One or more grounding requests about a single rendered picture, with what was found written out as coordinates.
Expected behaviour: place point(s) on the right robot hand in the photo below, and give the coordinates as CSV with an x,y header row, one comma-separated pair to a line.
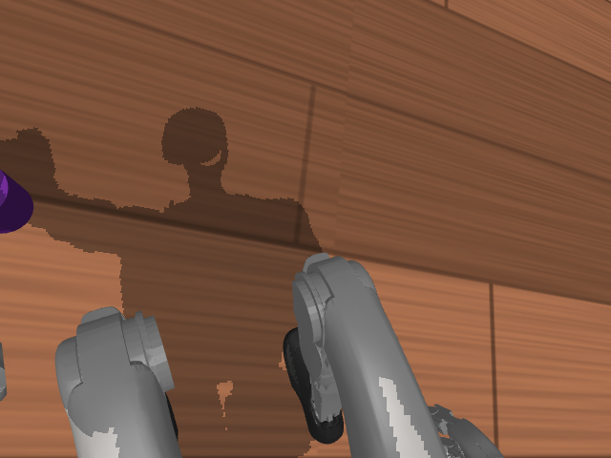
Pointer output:
x,y
466,440

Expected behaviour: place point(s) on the can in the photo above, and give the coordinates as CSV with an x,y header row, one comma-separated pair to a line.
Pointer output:
x,y
16,204

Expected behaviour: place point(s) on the right robot foot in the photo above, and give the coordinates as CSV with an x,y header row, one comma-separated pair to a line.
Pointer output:
x,y
325,432

